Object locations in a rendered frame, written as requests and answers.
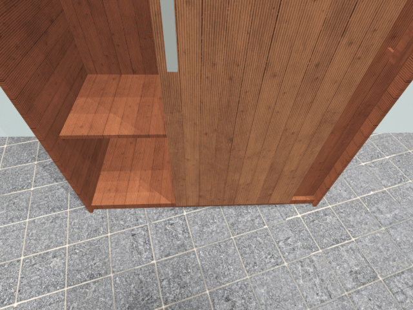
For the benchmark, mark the handle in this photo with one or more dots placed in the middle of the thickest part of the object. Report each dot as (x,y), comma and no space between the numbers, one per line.
(404,48)
(169,33)

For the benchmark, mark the wardrobe door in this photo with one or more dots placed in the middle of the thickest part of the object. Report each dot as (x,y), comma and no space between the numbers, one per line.
(378,77)
(259,87)

